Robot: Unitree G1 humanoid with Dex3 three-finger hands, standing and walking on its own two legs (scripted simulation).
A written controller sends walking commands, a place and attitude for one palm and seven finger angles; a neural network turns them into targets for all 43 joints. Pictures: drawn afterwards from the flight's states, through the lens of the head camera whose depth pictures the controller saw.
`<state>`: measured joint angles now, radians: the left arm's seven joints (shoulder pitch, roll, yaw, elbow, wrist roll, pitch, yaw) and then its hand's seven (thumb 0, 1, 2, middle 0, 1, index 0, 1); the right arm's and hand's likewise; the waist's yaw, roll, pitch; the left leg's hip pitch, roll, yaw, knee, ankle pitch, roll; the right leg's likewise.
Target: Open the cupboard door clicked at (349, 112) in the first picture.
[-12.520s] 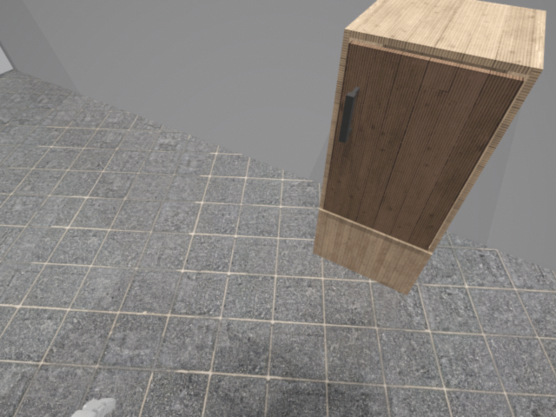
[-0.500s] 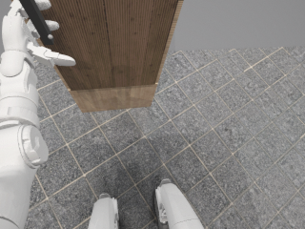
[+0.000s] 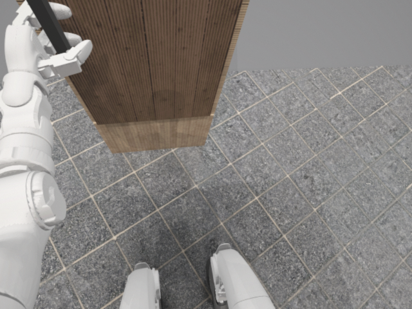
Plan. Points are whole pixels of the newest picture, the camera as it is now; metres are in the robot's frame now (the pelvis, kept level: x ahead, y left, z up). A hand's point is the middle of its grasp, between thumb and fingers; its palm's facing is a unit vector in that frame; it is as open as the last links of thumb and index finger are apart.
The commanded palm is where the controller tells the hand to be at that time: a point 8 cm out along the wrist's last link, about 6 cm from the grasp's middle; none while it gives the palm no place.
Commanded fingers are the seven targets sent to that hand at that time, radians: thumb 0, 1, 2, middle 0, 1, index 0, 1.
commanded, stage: close the thumb around the handle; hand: left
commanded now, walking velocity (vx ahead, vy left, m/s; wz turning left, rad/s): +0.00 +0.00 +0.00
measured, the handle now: (54, 21) +0.62 +0.19 +0.08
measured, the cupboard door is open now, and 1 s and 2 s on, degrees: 1 26 47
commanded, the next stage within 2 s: pull the door open along its arc in 0.22 s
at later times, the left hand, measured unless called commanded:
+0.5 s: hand (69, 54) +0.56 +0.16 +0.07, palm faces +0.00 -1.00 -0.02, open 5.7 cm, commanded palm +0.52 +0.20 +0.07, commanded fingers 0.00 0.90 0.90 -0.40 -1.35 -0.40 -1.35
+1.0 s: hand (107, 120) +0.43 +0.11 +0.07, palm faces +0.19 -0.98 +0.07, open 6.0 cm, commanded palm +0.38 +0.16 +0.07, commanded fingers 0.00 0.90 0.90 -0.40 -1.35 -0.40 -1.35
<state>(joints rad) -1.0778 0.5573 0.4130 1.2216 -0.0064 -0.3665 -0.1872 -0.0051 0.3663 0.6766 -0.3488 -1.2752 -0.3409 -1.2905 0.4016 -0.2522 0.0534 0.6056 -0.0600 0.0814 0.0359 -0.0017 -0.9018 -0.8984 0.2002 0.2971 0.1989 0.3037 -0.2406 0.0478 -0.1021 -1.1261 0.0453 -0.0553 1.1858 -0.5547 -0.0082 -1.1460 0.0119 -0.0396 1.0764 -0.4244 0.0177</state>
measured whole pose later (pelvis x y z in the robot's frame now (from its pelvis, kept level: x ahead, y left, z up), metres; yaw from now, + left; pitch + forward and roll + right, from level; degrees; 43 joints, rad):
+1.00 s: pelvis +0.02 +0.00 +0.03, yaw +0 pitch +21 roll -1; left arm -0.36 0.03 0.14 0.52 -0.07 -0.38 0.21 0.01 0.71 0.77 -0.31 -1.32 -0.36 -1.29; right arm 0.30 -0.23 -0.02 0.52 -0.04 0.05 0.08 0.00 -0.90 -0.90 0.20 0.30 0.20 0.30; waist -0.09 0.05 -0.16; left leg -0.86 0.03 0.00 1.03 -0.54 0.00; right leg -0.92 0.00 0.01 0.98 -0.43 0.02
